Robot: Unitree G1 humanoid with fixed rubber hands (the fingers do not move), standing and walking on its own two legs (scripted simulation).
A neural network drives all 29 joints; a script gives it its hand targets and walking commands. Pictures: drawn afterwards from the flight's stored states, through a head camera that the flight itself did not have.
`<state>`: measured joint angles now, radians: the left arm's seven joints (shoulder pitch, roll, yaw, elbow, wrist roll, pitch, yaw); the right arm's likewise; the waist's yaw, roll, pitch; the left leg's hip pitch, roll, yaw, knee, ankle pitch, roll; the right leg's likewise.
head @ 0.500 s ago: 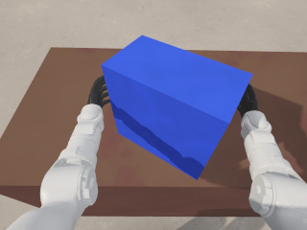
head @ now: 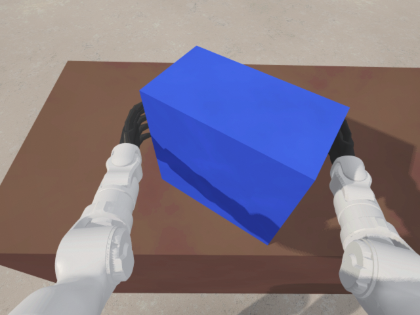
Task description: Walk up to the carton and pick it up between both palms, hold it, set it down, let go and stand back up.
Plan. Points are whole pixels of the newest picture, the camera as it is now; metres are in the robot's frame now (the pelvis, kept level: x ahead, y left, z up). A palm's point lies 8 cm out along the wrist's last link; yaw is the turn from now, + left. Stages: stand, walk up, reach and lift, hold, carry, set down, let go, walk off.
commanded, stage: set down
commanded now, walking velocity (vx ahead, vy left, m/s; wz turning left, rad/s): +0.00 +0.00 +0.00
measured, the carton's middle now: (234, 151) +0.42 -0.03 +0.04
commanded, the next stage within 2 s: none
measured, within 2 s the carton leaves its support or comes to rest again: neither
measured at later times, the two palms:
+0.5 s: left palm (130, 141) +0.43 +0.19 +0.06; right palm (335, 152) +0.41 -0.23 +0.06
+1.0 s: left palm (124, 168) +0.39 +0.20 +0.02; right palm (342, 170) +0.37 -0.24 +0.04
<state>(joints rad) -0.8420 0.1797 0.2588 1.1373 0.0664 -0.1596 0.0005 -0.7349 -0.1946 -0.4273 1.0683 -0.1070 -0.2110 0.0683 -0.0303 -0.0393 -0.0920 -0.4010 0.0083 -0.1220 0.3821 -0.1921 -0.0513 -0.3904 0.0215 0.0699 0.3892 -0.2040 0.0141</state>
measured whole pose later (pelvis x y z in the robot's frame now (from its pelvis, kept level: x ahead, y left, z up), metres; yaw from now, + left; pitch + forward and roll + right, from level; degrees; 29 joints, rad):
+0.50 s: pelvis -0.01 +0.01 +0.00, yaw +0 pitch +19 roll -1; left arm -0.91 0.24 0.04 1.24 -0.26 -0.17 0.09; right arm -0.85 -0.29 -0.11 1.23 0.22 -0.21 -0.01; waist -0.03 0.01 -0.19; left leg -0.58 0.01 -0.12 0.42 -0.17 -0.05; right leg -0.55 0.02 0.07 0.39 -0.17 0.02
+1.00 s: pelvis -0.03 +0.01 -0.01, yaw -1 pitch +20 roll -1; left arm -0.79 0.25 -0.05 1.27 -0.31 -0.21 0.07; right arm -0.78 -0.33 0.02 1.24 0.35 -0.27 -0.01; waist -0.03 0.04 -0.23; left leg -0.64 0.01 -0.12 0.46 -0.16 -0.05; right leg -0.59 0.03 0.07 0.39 -0.14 0.03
